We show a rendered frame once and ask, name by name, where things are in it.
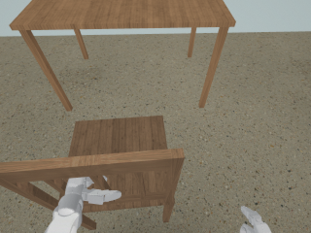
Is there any chair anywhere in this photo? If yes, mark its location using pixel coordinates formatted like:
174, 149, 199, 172
0, 116, 185, 230

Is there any robot left hand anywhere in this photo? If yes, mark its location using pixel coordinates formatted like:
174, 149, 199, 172
64, 176, 121, 205

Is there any left robot forearm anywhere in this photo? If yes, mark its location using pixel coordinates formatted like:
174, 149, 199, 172
45, 193, 84, 233

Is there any robot right hand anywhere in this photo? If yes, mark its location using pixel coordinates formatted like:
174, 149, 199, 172
239, 206, 272, 233

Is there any table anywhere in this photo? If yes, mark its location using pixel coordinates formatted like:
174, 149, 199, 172
9, 0, 236, 112

